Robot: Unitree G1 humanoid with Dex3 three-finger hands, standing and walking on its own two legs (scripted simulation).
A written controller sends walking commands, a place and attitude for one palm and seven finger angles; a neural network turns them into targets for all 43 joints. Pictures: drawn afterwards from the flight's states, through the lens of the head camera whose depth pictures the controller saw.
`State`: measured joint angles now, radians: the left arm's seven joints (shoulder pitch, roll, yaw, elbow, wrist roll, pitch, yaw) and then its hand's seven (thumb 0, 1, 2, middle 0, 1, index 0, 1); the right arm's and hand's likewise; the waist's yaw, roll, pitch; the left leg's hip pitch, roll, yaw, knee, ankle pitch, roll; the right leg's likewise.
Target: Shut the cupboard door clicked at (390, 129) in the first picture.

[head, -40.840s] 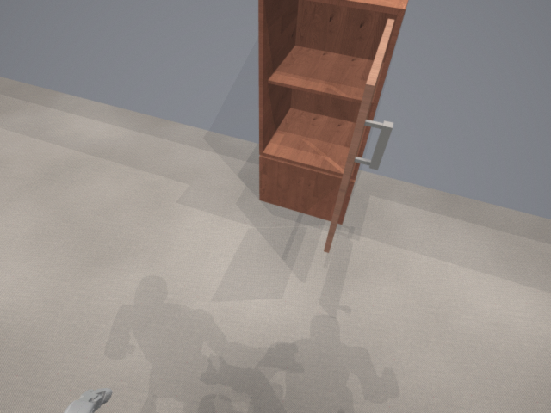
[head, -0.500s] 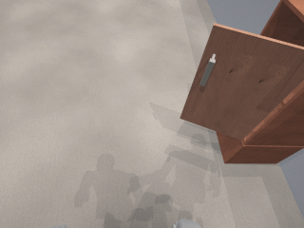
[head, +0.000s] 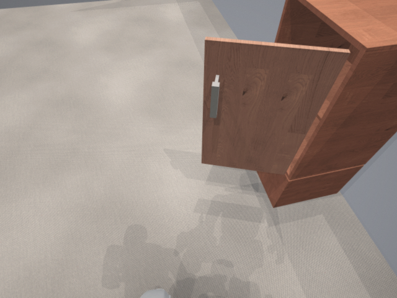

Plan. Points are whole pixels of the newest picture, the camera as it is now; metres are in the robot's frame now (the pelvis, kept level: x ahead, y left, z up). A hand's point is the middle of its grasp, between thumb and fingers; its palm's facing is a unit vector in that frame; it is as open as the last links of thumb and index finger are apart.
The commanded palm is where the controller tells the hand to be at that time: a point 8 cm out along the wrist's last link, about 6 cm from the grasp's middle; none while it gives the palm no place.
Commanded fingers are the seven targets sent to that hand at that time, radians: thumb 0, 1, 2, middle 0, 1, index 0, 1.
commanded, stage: take the last steps up to it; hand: left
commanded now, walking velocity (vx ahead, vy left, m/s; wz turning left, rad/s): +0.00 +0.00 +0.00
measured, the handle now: (215, 96) +0.69 -0.02 -0.03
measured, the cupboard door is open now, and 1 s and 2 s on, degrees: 67 67 67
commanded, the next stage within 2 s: come to a stop and stand still in 0.72 s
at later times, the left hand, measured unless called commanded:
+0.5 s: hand (122, 284) +0.17 +0.19 -0.18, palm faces -0.18 -0.97 -0.15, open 7.4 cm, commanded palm none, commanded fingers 0.00 0.90 0.90 -0.20 -0.30 -0.20 -0.30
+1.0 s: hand (187, 237) +0.29 +0.05 -0.17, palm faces -0.11 -0.97 -0.20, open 7.2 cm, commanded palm none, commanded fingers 0.00 0.90 0.90 -0.20 -0.30 -0.20 -0.30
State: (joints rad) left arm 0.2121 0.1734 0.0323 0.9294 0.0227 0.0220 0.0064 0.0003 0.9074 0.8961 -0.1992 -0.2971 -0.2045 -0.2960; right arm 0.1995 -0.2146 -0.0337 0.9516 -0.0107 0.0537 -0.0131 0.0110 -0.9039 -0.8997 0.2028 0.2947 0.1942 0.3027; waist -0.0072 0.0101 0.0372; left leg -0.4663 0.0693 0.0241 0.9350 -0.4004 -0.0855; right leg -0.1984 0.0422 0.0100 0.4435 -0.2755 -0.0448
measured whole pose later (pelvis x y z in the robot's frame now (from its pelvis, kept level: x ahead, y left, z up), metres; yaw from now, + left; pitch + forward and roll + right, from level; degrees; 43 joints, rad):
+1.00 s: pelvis +0.20 -0.12 +0.00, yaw -9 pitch +0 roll -1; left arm 0.19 0.15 0.02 1.04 0.02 -0.04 0.04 -0.02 0.94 0.90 -0.20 -0.30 -0.20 -0.30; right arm 0.19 -0.17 -0.03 1.01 -0.01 0.01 -0.03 0.01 -0.92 -0.90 0.20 0.29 0.19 0.30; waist 0.00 0.03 0.03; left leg -0.40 0.05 0.06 0.71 -0.33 -0.04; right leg -0.17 0.07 -0.14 0.40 -0.25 -0.09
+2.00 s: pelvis +0.17 -0.10 -0.01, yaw -8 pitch -2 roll -2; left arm 0.28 0.18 0.00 1.06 0.02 -0.01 0.06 0.00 0.91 0.90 -0.20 -0.30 -0.20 -0.30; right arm 0.27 -0.17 0.01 1.01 -0.01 -0.01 -0.02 0.01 -0.91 -0.90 0.20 0.29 0.19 0.30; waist -0.02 -0.01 0.06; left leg -0.30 -0.01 0.03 0.59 -0.26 0.05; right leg -0.15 -0.02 0.03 0.51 -0.34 0.04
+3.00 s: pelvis +0.17 -0.13 -0.01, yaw -10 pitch +0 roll +0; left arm 0.40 0.14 0.02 1.07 0.03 0.01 0.00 0.00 0.91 0.90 -0.20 -0.30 -0.20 -0.30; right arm 0.32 -0.12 -0.03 1.06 -0.02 -0.03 -0.02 0.01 -0.90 -0.90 0.20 0.29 0.20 0.30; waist -0.01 -0.05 0.00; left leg -0.30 0.03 0.07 0.56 -0.26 0.03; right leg -0.34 -0.01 -0.04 0.79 -0.45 -0.04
